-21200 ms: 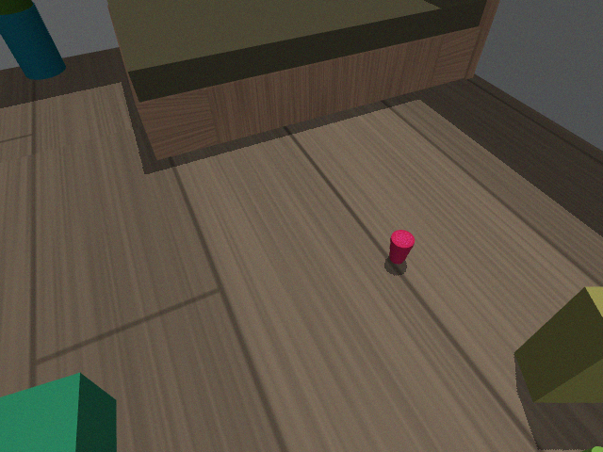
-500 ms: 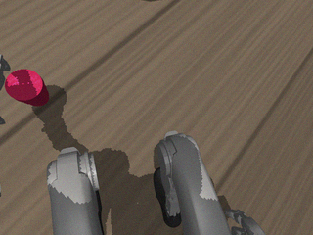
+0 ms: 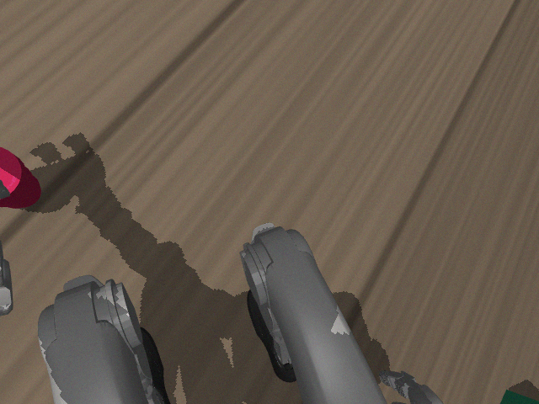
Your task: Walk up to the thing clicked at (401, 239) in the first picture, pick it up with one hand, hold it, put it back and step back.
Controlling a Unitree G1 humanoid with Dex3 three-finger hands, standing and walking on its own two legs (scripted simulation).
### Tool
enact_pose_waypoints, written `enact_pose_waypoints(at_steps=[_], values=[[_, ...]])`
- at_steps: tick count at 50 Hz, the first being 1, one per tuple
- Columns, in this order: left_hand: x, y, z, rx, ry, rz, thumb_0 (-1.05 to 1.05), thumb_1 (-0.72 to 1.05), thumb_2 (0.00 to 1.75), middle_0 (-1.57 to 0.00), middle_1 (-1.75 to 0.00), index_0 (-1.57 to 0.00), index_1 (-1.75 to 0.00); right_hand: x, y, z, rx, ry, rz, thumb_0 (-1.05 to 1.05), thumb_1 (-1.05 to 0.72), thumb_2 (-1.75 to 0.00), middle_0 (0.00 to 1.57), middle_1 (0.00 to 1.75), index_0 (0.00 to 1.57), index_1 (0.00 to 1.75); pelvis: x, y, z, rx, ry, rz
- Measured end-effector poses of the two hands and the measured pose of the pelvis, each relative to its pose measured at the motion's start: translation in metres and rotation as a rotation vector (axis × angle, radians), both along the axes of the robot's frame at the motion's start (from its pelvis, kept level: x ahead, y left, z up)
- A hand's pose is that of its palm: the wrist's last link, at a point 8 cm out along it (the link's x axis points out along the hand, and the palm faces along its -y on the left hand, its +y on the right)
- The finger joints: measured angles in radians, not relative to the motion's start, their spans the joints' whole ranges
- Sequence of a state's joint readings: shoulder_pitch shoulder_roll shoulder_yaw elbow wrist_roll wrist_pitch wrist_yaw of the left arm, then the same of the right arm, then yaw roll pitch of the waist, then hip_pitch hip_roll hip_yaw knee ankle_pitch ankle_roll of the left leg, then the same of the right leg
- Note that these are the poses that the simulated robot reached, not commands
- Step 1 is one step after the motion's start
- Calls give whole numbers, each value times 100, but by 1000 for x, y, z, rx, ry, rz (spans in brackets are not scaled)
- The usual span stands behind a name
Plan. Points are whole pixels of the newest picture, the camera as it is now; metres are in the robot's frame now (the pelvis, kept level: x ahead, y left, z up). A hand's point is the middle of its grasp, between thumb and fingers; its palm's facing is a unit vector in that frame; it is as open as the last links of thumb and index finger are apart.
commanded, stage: approach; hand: left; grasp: from above
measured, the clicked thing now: (6, 183) +0.50 +0.30 -0.28
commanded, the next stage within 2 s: withdraw in 0.14 s
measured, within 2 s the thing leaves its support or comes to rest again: neither
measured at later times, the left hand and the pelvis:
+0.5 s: hand out of the picture +0.50 +0.31 -0.18, palm faces -0.38 -0.07 -0.92, open 13.9 cm; pelvis +0.00 +0.00 -0.02, yaw +0 degrees
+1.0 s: hand out of the picture +0.47 +0.34 -0.02, palm faces -0.49 -0.08 -0.87, open 14.0 cm; pelvis -0.01 +0.00 +0.07, yaw +3 degrees
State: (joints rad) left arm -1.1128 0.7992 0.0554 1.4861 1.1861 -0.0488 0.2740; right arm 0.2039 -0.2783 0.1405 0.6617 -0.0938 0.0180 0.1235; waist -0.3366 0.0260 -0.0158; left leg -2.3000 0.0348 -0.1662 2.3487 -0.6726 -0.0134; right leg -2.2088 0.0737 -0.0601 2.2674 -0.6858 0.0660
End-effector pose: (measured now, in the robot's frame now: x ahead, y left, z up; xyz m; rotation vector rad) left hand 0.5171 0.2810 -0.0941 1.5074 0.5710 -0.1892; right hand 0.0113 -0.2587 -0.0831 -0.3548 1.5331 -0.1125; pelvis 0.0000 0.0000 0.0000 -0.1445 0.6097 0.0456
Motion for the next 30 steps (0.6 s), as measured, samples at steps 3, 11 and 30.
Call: enact_pose_waypoints(at_steps=[3, 11, 30], values=[[-16, 15, -12, -10, 45, 14, 0, -51, 96, -8, -106, -9, -105, -1, 1, -3, 9, 19, 14, 0, -92, -90, 20, 30, 20, 30, -1, -1, -3, 1, -10, 2], [-43, 48, -34, -34, 13, -40, 0, -51, 95, -9, -108, -8, -106, 16, -4, -14, -8, 45, 117, 0, -92, -90, 20, 30, 20, 30, -3, -1, -16, -6, -35, 12], [-8, 40, 1, 9, -148, -9, 0, -51, 98, -9, -106, -10, -104, 49, -1, -4, -28, -74, 107, 0, -92, -90, 20, 30, 20, 30, 2, 4, -10, -19, -3, 12]])
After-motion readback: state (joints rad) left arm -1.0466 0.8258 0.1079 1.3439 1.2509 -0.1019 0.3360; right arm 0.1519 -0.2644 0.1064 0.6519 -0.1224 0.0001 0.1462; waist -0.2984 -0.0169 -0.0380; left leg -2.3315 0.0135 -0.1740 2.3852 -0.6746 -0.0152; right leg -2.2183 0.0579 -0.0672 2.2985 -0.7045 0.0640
